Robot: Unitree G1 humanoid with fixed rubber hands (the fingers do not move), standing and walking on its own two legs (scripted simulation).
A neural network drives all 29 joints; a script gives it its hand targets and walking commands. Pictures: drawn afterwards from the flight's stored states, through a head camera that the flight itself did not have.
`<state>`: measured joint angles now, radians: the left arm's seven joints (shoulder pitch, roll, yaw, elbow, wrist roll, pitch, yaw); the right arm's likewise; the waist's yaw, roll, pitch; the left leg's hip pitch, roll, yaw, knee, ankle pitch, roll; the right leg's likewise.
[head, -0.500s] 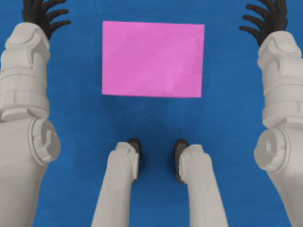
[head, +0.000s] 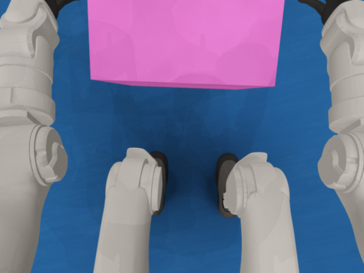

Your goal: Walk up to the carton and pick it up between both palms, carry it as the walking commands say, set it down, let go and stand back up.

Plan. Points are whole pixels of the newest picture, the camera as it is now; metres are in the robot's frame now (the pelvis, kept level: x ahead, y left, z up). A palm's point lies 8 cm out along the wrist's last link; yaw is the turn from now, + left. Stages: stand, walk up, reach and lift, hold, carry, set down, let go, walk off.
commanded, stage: reach and lift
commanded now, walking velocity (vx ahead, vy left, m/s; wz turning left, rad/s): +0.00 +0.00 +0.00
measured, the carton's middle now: (185, 36) +0.54 +0.04 -0.28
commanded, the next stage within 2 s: none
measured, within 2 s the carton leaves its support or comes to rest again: neither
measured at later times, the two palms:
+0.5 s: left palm (75, 15) +0.55 +0.25 -0.22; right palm (307, 18) +0.57 -0.19 -0.22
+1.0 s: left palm (73, 5) +0.56 +0.24 -0.19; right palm (294, 14) +0.57 -0.16 -0.20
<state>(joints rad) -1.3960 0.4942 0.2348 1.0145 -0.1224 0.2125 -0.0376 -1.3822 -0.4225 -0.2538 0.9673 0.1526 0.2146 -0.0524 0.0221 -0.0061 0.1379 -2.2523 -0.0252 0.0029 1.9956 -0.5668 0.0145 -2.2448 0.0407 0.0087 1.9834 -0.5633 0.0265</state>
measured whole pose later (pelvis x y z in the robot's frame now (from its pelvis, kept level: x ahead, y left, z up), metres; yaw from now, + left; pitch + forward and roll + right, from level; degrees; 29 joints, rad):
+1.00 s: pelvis +0.00 +0.00 -0.05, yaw +0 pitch +39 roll -1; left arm -1.54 0.48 0.12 1.12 -0.19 0.15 0.03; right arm -1.51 -0.38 -0.16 1.09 0.21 0.14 -0.10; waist 0.03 -0.01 0.33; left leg -2.27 -0.02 0.00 2.19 -0.61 0.01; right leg -2.26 0.04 0.00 2.18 -0.60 0.03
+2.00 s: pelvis -0.01 +0.00 -0.04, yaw +0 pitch +38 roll -1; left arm -1.50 0.45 0.19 0.87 -0.14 0.30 -0.01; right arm -1.45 -0.34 -0.28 0.83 0.13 0.27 -0.10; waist 0.03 -0.02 0.42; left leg -2.22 -0.03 0.00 2.17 -0.61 0.01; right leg -2.21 0.04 0.00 2.16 -0.60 0.02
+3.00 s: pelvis -0.03 +0.00 +0.06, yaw +0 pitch +31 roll -2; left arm -1.48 0.39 0.30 0.68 -0.04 0.45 -0.03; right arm -1.43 -0.29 -0.41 0.62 0.02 0.44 -0.04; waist 0.03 -0.01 0.52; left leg -1.89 -0.04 -0.03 1.85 -0.50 0.01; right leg -1.86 0.04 -0.01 1.83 -0.50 0.02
